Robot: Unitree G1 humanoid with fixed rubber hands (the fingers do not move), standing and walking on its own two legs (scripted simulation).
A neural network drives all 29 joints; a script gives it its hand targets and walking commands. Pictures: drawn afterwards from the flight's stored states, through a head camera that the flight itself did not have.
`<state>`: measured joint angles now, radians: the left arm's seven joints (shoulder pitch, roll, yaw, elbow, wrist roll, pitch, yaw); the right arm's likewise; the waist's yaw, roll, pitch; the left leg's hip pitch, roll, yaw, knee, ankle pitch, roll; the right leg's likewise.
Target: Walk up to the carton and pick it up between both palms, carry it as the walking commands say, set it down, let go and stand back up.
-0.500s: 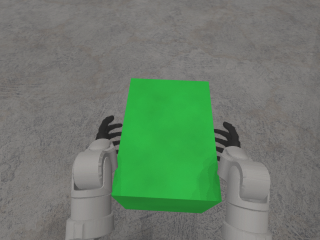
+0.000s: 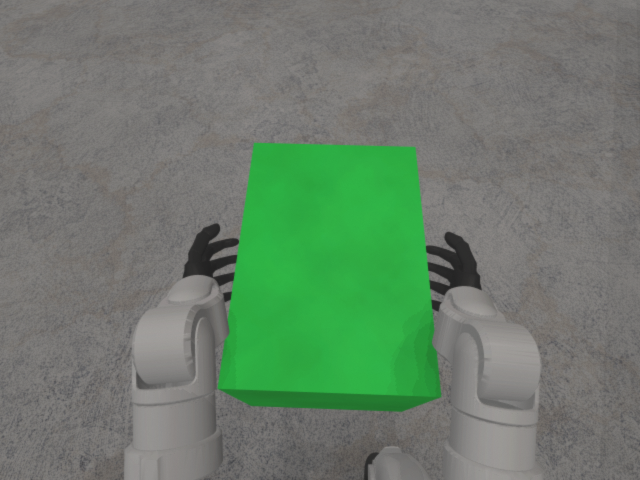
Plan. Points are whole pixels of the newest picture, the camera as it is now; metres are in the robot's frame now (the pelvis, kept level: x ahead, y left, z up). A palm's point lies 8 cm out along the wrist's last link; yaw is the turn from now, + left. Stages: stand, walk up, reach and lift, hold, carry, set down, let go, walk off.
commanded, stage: carry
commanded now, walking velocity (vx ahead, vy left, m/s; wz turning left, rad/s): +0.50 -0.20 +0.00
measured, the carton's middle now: (330, 281) +0.37 -0.03 +0.01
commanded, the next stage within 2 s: none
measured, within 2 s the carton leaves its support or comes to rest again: neither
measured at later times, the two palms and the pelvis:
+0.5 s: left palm (269, 77) +0.69 +0.04 +0.11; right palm (440, 68) +0.69 -0.24 +0.11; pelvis +0.39 -0.09 +0.03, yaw -2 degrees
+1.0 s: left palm out of the picture +1.04 -0.05 +0.10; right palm out of the picture +1.05 -0.33 +0.11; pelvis +0.74 -0.20 +0.03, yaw -1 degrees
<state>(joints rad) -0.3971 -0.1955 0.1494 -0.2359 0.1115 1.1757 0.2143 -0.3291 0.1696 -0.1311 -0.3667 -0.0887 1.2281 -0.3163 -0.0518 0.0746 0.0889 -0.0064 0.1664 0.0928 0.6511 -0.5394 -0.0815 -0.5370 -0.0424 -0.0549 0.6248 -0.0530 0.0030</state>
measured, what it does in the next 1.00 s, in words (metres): walks ahead: left foot, then right foot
